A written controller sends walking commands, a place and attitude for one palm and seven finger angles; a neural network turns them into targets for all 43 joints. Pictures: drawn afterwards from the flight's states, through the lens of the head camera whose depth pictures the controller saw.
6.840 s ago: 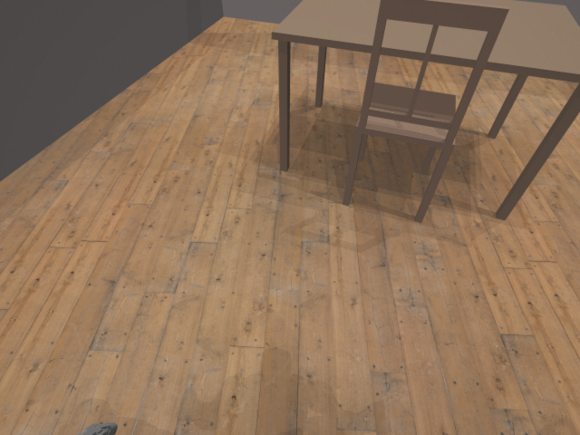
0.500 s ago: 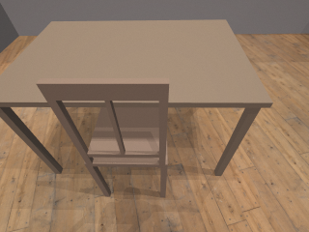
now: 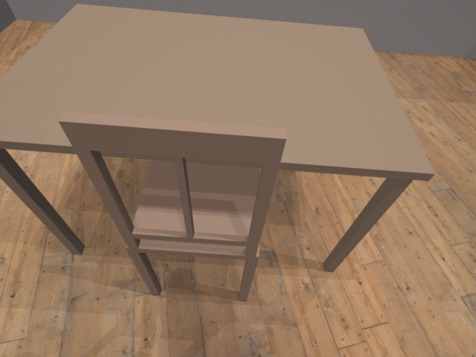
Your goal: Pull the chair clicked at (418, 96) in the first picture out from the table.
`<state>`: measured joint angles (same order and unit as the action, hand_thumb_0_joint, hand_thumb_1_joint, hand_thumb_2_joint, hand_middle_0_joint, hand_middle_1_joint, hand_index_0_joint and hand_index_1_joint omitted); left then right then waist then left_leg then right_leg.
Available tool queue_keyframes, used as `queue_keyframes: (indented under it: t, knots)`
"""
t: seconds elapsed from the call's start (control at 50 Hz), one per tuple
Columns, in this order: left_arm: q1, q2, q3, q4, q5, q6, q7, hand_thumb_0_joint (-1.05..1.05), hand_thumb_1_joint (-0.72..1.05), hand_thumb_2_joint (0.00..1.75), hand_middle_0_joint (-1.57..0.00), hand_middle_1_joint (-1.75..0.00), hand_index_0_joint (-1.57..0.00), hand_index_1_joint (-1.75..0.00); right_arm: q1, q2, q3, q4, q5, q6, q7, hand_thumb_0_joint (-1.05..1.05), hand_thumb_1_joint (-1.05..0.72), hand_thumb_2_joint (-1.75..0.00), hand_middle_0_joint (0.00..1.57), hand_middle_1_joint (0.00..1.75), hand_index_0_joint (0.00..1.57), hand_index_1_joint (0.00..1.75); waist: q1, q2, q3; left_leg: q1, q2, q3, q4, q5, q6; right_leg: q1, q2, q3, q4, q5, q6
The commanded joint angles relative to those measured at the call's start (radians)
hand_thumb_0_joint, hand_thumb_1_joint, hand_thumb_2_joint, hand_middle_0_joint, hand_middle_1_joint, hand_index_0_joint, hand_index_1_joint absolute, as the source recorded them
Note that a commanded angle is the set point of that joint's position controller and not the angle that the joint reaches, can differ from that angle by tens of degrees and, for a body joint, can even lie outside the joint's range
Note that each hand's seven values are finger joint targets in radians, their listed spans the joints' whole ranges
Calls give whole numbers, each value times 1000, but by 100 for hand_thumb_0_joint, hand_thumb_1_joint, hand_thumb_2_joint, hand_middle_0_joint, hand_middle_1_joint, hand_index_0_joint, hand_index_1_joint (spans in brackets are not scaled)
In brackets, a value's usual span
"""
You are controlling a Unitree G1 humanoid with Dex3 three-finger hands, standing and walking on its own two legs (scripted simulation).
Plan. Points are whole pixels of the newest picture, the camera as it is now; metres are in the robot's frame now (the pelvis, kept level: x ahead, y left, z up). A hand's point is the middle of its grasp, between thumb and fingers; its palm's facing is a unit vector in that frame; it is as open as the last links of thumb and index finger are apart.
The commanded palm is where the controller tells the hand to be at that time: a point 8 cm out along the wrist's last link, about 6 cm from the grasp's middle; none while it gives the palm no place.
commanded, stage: come to a stop and stand still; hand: left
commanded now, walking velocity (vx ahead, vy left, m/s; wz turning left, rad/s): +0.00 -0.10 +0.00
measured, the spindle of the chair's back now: (186, 201) +0.43 +0.15 -0.07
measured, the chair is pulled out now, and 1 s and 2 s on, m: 0.00 0.00 0.00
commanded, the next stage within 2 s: look again from close up in 1.26 s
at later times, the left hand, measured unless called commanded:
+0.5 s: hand out of the picture -0.05 +0.11 -0.17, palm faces +0.02 -0.99 -0.17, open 7.4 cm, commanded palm none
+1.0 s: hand out of the picture -0.02 +0.08 -0.17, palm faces +0.07 -0.98 -0.16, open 7.3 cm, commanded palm none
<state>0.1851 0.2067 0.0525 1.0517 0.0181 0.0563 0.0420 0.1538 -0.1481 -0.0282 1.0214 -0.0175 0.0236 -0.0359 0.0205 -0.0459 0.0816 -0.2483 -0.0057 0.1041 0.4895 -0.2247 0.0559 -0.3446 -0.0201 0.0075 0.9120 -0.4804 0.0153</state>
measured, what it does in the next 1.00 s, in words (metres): steps on the spot: right foot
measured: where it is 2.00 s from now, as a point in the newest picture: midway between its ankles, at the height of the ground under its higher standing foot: outside the picture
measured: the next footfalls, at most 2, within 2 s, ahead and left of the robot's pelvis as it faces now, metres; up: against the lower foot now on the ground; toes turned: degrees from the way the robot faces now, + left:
right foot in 0.22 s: -0.03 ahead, -0.14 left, +0.00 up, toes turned -2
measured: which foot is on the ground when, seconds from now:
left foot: down 0.00-1.00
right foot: up 0.00-0.20, down 0.22-1.00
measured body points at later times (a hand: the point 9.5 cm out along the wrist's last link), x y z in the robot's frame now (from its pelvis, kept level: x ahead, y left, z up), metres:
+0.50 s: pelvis -0.02 -0.05 +0.00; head -0.03 -0.06 +0.45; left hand -0.05 +0.16 -0.15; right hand -0.05 -0.27 -0.16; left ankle +0.03 +0.09 -0.74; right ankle -0.07 -0.14 -0.74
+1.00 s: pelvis +0.01 -0.06 +0.00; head +0.02 -0.07 +0.45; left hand -0.02 +0.13 -0.16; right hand +0.00 -0.27 -0.17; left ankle +0.03 +0.09 -0.74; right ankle -0.07 -0.14 -0.74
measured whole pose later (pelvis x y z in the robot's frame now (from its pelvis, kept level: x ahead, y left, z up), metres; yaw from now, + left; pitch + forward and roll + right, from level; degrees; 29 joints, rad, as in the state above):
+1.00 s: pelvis +0.01 -0.06 +0.00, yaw +0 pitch -1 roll +1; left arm 0.35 0.08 0.00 1.15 0.01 -0.01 0.05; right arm 0.28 -0.12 -0.01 1.18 -0.01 0.02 -0.05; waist 0.00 0.01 0.02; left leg -0.22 0.07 0.07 0.45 -0.21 -0.05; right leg -0.04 0.03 -0.05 0.42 -0.37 -0.05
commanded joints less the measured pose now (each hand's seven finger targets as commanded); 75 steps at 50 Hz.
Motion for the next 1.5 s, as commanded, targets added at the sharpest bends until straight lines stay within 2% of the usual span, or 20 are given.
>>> queue_keyframes:
  t: [0.0,0.06,0.12,0.16,0.18,0.2,0.24,0.36,0.44,0.64,0.78,0.92,0.96,1.32,1.34,1.36,1.38,1.42,1.44,1.48]
  knots:
    - [92,46,-4,-20,-3,-11,-2,0,90,90,-20,-30,-20,-30,23,-149,-24,-38,4,-21,-11,0,-90,-90,20,30,20,30,-13,159,-114,123,273,-232,-208,320,120,-10,-20,19,-26,1,23]
    - [83,33,-17,-21,-1,-13,-6,0,90,90,-20,-30,-20,-30,60,-159,-32,-11,0,-15,-5,0,-90,-90,20,30,20,30,-39,177,-94,120,287,-266,-237,187,119,35,-28,-9,-180,-19,15]
    - [148,19,-25,11,-1,-22,-3,0,90,90,-20,-30,-20,-30,67,-159,-35,6,4,-14,2,0,-90,-90,20,30,20,30,-25,162,-109,125,250,-252,-224,99,84,113,-21,-38,-382,89,6]
    - [189,35,-30,38,0,-38,1,0,90,90,-20,-30,-20,-30,65,-129,-29,15,15,-15,5,0,-90,-90,20,30,20,30,-14,100,-92,73,182,-206,-170,19,17,206,-43,-9,-601,243,-3]
    - [173,55,-33,40,0,-48,3,0,90,90,-20,-30,-20,-30,74,-100,-25,18,21,-15,8,0,-90,-90,20,30,20,30,-34,58,-71,58,140,-169,-148,-1,-25,186,-94,68,-623,259,-28]
    - [155,69,-36,38,-2,-52,3,0,90,90,-20,-30,-20,-30,81,-87,-19,22,20,-15,13,0,-90,-90,20,30,20,30,-43,66,-67,95,111,-147,-147,-10,-45,134,-130,88,-626,243,-45]
    - [121,64,-39,43,-3,-65,-1,0,90,90,-20,-30,-20,-30,83,-70,-15,38,14,-13,13,0,-90,-90,20,30,20,30,-50,-103,-29,140,94,-115,-122,48,-54,59,-114,92,-646,250,-46]
    - [160,40,-47,63,-9,-61,1,0,90,90,-20,-30,-20,-30,130,-81,2,92,13,-14,12,0,-90,-90,20,30,20,30,-39,4,51,122,99,-119,-154,42,-55,30,-93,82,-668,128,-42]
    - [184,27,-46,71,-12,-59,2,0,90,90,-20,-30,-20,-30,166,-65,7,113,11,-9,9,0,-90,-90,20,30,20,30,-33,22,81,99,94,-114,-144,20,-56,18,-88,84,-683,75,-51]
    - [230,-11,-46,86,-18,-68,8,0,90,90,-20,-30,-20,-30,227,-33,13,141,10,-19,-3,0,-90,-90,20,30,20,30,-24,12,32,86,107,-108,-92,145,-57,99,-84,70,-651,261,-52]
    - [258,-25,-44,91,-15,-71,16,0,90,90,-20,-30,-20,-30,229,-21,13,142,11,-22,-10,0,-90,-90,20,30,20,30,-25,13,8,94,109,-90,-56,204,-58,145,-87,55,-604,499,-36]
    - [266,-26,-40,93,-12,-70,17,0,90,90,-20,-30,-20,-30,199,-29,11,128,11,-26,-16,0,-90,-90,20,30,20,30,-23,14,-8,123,116,-86,-42,269,-50,164,-81,45,-574,597,-30]
    - [264,-25,-41,90,-12,-68,18,0,90,90,-20,-30,-20,-30,189,-32,14,130,13,-24,-16,0,-90,-90,20,30,20,30,-22,19,20,114,113,-87,-44,264,-48,154,-80,44,-581,587,-25]
    - [250,9,-40,83,-13,-69,14,0,90,90,-20,-30,-20,-30,145,-70,20,108,11,-28,-14,0,-90,-90,20,30,20,30,-20,18,-18,161,117,-93,-66,319,-43,202,-85,35,-586,613,-27]
    - [148,156,-62,-15,-15,-102,9,0,90,90,-20,-30,-20,-30,81,-150,16,2,3,-36,1,0,-90,-90,20,30,20,30,-58,226,114,143,53,-98,-31,335,-9,64,-29,17,-538,593,-32]
    - [186,105,-35,-29,-9,-93,14,0,90,90,-20,-30,-20,-30,119,-119,-12,1,-6,-45,10,0,-90,-90,20,30,20,30,-16,215,72,59,108,-109,5,210,-19,44,-72,66,-535,336,-44]
    - [185,92,-43,-25,-8,-99,13,0,90,90,-20,-30,-20,-30,95,-103,-9,-7,-4,-46,13,0,-90,-90,20,30,20,30,-22,148,10,68,101,-124,29,174,-19,75,-81,86,-550,383,-61]
    - [190,65,-43,-23,-7,-108,18,0,90,90,-20,-30,-20,-30,94,-87,-6,-26,1,-46,15,0,-90,-90,20,30,20,30,-25,-45,-57,53,86,-109,72,139,-24,143,-102,96,-541,611,-55]
    - [191,75,-44,-29,-7,-106,19,0,90,90,-20,-30,-20,-30,106,-95,-4,-35,-2,-46,17,0,-90,-90,20,30,20,30,-26,-104,-91,53,81,-92,70,132,-23,183,-109,92,-512,720,-50]
    - [180,74,-39,-41,-8,-103,23,0,90,90,-20,-30,-20,-30,104,-104,-6,-33,-1,-44,17,0,-90,-90,20,30,20,30,-29,-103,-93,40,71,-88,76,135,-22,203,-111,70,-476,792,-46]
